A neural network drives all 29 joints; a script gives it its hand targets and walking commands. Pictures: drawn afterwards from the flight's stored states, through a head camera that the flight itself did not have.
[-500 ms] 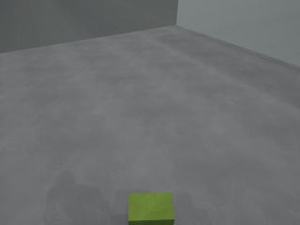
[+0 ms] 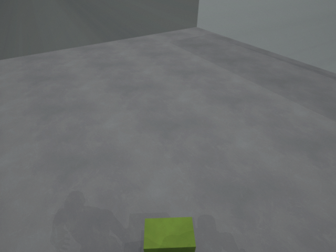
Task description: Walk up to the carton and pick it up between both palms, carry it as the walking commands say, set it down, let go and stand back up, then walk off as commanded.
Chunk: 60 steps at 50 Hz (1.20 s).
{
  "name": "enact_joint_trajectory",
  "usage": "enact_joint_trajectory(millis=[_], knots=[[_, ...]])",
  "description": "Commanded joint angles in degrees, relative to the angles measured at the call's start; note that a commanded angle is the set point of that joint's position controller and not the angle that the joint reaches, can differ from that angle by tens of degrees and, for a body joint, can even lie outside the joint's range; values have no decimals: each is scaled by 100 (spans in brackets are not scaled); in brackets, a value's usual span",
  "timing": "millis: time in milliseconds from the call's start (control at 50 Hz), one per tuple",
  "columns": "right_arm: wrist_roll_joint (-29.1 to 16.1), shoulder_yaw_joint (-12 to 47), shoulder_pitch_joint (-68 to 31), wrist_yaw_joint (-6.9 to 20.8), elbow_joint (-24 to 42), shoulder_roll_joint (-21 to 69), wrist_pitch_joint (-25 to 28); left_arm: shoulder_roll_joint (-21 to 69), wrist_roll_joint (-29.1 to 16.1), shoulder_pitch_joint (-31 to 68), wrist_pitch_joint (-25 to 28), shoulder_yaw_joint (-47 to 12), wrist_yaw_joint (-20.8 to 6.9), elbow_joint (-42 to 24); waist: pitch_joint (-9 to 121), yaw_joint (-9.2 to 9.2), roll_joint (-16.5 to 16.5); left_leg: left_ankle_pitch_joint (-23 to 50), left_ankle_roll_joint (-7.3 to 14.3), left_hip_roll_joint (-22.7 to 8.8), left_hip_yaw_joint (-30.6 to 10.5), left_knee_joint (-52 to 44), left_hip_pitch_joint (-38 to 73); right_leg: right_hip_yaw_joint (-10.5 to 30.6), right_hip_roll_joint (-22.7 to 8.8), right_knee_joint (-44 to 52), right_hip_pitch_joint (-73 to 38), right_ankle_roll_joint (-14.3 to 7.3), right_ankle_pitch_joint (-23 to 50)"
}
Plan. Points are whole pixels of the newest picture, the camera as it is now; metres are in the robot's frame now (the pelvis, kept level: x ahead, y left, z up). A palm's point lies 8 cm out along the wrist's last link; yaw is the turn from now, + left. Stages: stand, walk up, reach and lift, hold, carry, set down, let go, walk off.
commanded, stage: walk off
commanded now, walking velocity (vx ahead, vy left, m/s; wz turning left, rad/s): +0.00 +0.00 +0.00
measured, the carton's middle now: (168, 242) +0.44 +0.01 -0.65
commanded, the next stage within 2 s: none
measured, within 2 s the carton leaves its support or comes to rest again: neither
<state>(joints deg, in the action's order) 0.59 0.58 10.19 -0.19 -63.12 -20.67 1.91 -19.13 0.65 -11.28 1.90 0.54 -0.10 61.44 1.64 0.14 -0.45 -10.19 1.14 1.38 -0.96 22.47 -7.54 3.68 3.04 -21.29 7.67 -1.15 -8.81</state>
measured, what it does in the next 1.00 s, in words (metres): steps to the left: right foot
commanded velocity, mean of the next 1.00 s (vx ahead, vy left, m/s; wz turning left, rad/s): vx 0.00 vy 0.17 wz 0.00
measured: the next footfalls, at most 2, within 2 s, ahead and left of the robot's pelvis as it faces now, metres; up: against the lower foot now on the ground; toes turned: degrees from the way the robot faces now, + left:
right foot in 0.84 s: -0.02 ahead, +0.01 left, +0.00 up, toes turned -8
left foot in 1.24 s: +0.06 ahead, +0.36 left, +0.00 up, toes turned +6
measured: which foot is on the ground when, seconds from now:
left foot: down 0.00-0.86, up 0.88-1.00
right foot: down 0.00-0.54, up 0.56-0.82, down 0.84-1.00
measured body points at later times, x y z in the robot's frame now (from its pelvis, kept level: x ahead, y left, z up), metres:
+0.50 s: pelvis -0.01 +0.04 -0.01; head -0.03 +0.04 +0.44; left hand +0.04 +0.31 -0.15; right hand +0.00 -0.25 -0.15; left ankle +0.00 +0.15 -0.74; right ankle +0.04 -0.11 -0.74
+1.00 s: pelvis -0.03 +0.12 +0.00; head -0.03 +0.08 +0.45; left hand -0.02 +0.36 -0.14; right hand +0.00 -0.12 -0.17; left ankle -0.03 +0.25 -0.67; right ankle -0.06 +0.01 -0.74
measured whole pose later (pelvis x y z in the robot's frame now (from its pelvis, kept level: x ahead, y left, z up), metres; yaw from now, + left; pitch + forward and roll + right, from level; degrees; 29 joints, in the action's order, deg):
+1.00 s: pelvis -0.03 +0.12 +0.00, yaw -1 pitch -1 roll +2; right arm 2.1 -2.5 14.9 -0.3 -59.9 -12.7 -4.1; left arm -8.0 2.0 -15.6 -1.8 1.8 5.1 62.1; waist 0.4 -1.1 -2.3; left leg -20.7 -2.0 2.7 -0.3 60.6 -27.2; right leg -5.5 -4.7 -27.1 9.7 0.0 -16.9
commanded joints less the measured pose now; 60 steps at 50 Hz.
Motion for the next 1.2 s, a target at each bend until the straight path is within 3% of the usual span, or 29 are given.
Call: enact_joint_trajectory(millis=[0, 20, 180, 240, 300, 340, 400, 420, 460, 500, 520, 540, 600, 680, 720, 760, 800, 820, 840, 860, 880, 940, 980, 1000, 1040, 1080, 1100, 1140, 1180], knots=[[-17, -208, -142, -62, 262, -1177, 100, -1350, -52, 160, 112, 245, 47, -232, -472, 9, -136, -728, 114, -732, -690, -755, -626, 816, -880, 609, 149, -157, -293], [-7, -190, -264, -37, 252, -1070, 94, -1356, -40, 367, 116, 249, 35, -319, -360, 33, 340, -582, 65, -774, -760, -783, -397, 673, -799, 543, 225, -78, -490], [-47, -170, -148, -104, 54, -896, -5, -986, 18, 217, 74, 129, 50, -255, -269, -120, -147, -324, 86, -642, -515, -575, -304, 888, -1095, 723, 224, -122, -169], [-135, -74, 250, -143, -140, -270, -290, -559, 97, 316, -116, -19, 67, -264, -414, 4, 425, -171, -117, -578, -451, -379, -254, 928, -1244, 750, 529, -34, -204], [-26, -222, 343, -183, -131, -730, -413, -976, 156, 160, -262, 116, 154, -224, -412, -58, 670, -381, -199, -351, -303, 116, -556, 1382, -1571, 992, 651, -184, -1207], [56, -194, 329, -66, -53, -604, -463, -1459, 185, -9, -271, 261, 208, -272, -315, -195, 561, -830, -280, -253, -191, 1008, -954, 1990, -2048, 977, 566, -582, -1385], [64, -230, 764, -38, -127, -247, -468, -1359, 226, 340, -314, 351, 270, -308, -296, -64, 1128, -1196, -234, -444, -194, 1352, -1030, 2023, -2369, 773, 600, -818, -1116], [22, -301, 931, -52, -102, -492, -443, -1197, 218, 470, -301, 334, 303, -439, -247, 101, 936, -1130, -176, -462, -227, 1438, -940, 2052, -2377, 662, 859, -812, -840], [29, -307, 938, -50, -117, -294, -420, -749, 116, 690, -326, 236, 249, -570, -510, 122, 738, -748, -116, -408, -211, 870, -761, 1463, -1801, 449, 1383, -507, -1183], [152, -334, 1157, -38, -95, -357, -396, -490, 136, 208, -379, 266, 279, -411, -607, 74, -239, -332, 5, -928, -939, -475, -432, 357, -993, -660, 1664, 0, -1187], [133, -328, 949, -76, -14, -577, -438, -409, 79, 152, -430, 277, 294, -423, -492, 44, -1482, -416, 312, -1506, -1728, -1070, -455, -480, -216, -1818, 1884, 272, -1917], [72, -346, 456, -74, 300, -753, -465, -174, 123, 42, -433, 227, 397, -454, -363, -60, -1698, -267, 698, -1749, -1756, -1198, -783, -666, -227, -3081, 1885, 208, -2457], [127, -297, 554, -135, 332, -291, -520, -191, 105, 20, -499, 253, 431, -361, -740, 4, -641, 54, 880, -1404, -1236, -899, -1139, -496, -403, -4342, 2136, 69, -2325], [144, -311, 415, -152, 348, -251, -547, -85, 109, -155, -540, 316, 405, -314, -405, -175, -694, -30, 816, -1184, -952, -775, -827, -571, -601, -4148, 2035, 36, -2064], [132, -291, 560, -157, 494, -121, -464, 350, 15, -283, -450, 161, 407, -230, -125, -32, -214, 463, 978, -1230, -859, -504, -498, -702, -705, -3081, 1790, 124, -1982], [155, -321, 575, -167, 507, -222, -489, 183, -12, -625, -385, 177, 433, -112, 186, -66, -747, 1350, 1097, -1236, -892, -185, -100, -718, -589, -1720, 1141, 60, -1871], [41, -386, 845, -224, 438, -129, -569, 468, -46, -956, -331, 103, 496, -31, 469, -245, -266, 645, 706, -1129, -822, -140, -350, -854, -631, 22, 213, 4, -772], [-78, -303, 1262, -249, 310, 212, -555, -79, 79, -1056, -323, 249, 510, -71, 197, -304, 667, -1, 250, -808, -535, 264, -1359, 194, -1392, 676, -542, -152, -463], [-59, -332, 922, -223, 601, 306, -516, -560, 156, -1105, -314, 402, 598, -116, 127, -337, 2240, -1550, -165, -113, 244, 1857, -2761, 2095, -3132, 1080, -1281, -655, -145], [139, -346, 364, -217, 722, 302, -519, -961, 107, -980, -443, 483, 622, 19, -482, -317, 1593, -2063, -269, -121, -74, 3409, -3231, 2299, -3672, 1029, -249, -1378, 82], [194, -399, 49, -78, 912, -30, -509, -719, 235, -322, -410, 468, 666, -213, -758, -296, 1431, -1680, -180, -371, -523, 4065, -3033, 1984, -3697, 1015, 426, -1437, 293], [148, -535, 369, -67, 728, 49, -466, -266, 176, -254, -230, 387, 627, -261, -736, 27, 593, -935, -447, -285, -584, 4240, -3012, 426, -2524, 755, 88, -779, 1364], [174, -547, 529, 82, 672, 157, -494, -395, 131, -483, -151, 446, 534, -134, -720, 33, 875, -791, -594, -320, -454, 4081, -2789, 115, -2263, 529, -13, -621, 1386], [145, -544, 500, 36, 660, 298, -520, -284, 122, -663, -199, 477, 508, -104, -494, -191, 938, -800, -689, -221, -239, 3730, -2797, 106, -2246, 544, -161, -654, 1314], [74, -452, 416, 80, 746, 677, -583, -441, 154, -625, -275, 549, 452, -71, -628, -165, 1104, -737, -896, -295, 153, 3087, -2324, -436, -1913, 572, 157, -501, 209], [64, -383, -46, 192, 918, 766, -628, -387, 235, -556, -293, 605, 387, -161, -696, -362, 1654, -780, -936, -381, 467, 2160, -2028, -469, -1830, 684, 342, -439, -306], [120, -391, -156, 181, 986, 706, -655, -275, 224, -777, -259, 575, 355, -104, -818, -391, 1333, -588, -936, -442, 619, 1843, -1920, -321, -1915, 737, 558, -505, -136], [164, -441, -178, 245, 1148, 476, -604, -548, 215, -608, -290, 748, 294, -130, -779, -275, 2017, -656, -736, -546, 578, 1339, -1309, -302, -2020, 435, 824, -360, 259], [134, -527, 664, 234, 753, 239, -487, -697, 195, -664, -271, 777, 287, -189, -142, -44, 774, -364, -565, -304, 736, 348, -313, -332, -2012, -552, 603, -152, 888]])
